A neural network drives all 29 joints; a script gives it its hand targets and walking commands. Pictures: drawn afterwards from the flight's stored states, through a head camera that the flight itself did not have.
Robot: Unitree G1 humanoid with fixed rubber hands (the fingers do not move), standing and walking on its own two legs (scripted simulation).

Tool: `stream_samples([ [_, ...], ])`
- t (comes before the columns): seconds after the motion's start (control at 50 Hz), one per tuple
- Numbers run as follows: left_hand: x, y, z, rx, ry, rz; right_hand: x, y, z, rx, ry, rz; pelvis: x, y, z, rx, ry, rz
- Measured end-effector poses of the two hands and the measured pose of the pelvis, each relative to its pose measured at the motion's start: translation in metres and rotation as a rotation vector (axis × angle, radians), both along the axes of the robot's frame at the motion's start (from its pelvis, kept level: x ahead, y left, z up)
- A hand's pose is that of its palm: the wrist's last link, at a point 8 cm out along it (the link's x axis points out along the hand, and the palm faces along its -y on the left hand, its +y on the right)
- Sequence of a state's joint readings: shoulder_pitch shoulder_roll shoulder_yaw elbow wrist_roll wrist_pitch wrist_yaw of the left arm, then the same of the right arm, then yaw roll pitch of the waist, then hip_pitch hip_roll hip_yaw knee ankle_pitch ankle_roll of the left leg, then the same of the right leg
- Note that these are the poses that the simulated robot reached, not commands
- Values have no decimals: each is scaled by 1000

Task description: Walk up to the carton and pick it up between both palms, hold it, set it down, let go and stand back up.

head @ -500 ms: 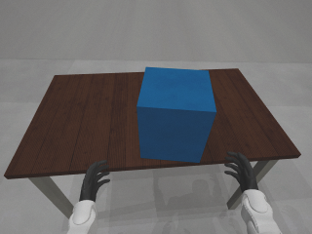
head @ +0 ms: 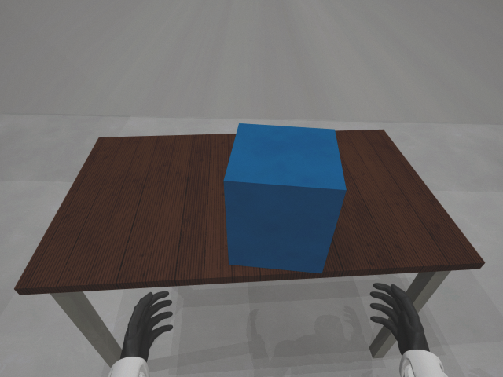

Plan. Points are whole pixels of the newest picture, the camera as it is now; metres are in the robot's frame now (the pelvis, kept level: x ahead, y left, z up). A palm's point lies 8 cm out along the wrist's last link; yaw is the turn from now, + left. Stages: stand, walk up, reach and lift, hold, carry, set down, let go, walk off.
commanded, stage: set down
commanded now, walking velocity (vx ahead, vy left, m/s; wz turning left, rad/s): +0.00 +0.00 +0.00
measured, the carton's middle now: (280, 198) +0.50 -0.02 +0.01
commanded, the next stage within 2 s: let go in 1.46 s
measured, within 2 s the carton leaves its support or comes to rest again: neither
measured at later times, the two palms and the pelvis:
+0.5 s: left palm (145, 357) +0.18 +0.20 -0.05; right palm (411, 346) +0.21 -0.21 -0.02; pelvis +0.01 -0.01 +0.00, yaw +0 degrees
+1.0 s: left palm (144, 367) +0.17 +0.21 -0.06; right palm (410, 357) +0.20 -0.22 -0.05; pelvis +0.02 -0.01 +0.00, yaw +0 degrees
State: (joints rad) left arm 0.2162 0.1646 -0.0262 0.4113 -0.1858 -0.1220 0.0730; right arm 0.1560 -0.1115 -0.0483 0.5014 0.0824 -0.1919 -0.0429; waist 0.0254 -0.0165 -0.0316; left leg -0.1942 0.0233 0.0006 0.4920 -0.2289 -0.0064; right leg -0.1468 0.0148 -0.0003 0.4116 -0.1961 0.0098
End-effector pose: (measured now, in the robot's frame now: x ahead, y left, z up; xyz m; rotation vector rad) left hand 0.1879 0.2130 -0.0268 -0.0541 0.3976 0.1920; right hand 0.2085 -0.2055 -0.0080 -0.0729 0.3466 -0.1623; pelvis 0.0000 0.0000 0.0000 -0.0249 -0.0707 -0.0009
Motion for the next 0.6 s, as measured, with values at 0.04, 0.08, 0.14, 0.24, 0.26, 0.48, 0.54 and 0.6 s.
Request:
stream_samples([
  [0.04,-2,-1,-1,-2,13,-1,-2,-1,-1,2,7,-2,0,-1,0,1,-5,0],
  [0.08,-4,-1,-3,-3,29,-1,-4,-2,-3,5,21,-1,1,-1,0,2,-9,0],
  [0.14,-6,-2,-6,-5,50,0,-6,-3,-6,10,38,0,2,-2,0,3,-12,0],
  [0.24,-7,-4,-9,-5,79,0,-6,-5,-9,17,55,6,4,-4,1,6,-13,1],
  [0.26,-7,-5,-9,-3,84,-1,-6,-5,-9,18,57,7,4,-5,1,6,-12,1],
  [0.48,-7,-10,-17,29,163,-37,-2,-8,-15,28,94,15,10,-8,1,11,-5,1],
  [0.54,-7,-11,-20,34,186,-45,-2,-8,-18,30,107,15,12,-9,2,12,-3,1],
  [0.6,-8,-12,-23,41,207,-53,-1,-9,-20,31,117,15,13,-10,2,13,-1,1],
])
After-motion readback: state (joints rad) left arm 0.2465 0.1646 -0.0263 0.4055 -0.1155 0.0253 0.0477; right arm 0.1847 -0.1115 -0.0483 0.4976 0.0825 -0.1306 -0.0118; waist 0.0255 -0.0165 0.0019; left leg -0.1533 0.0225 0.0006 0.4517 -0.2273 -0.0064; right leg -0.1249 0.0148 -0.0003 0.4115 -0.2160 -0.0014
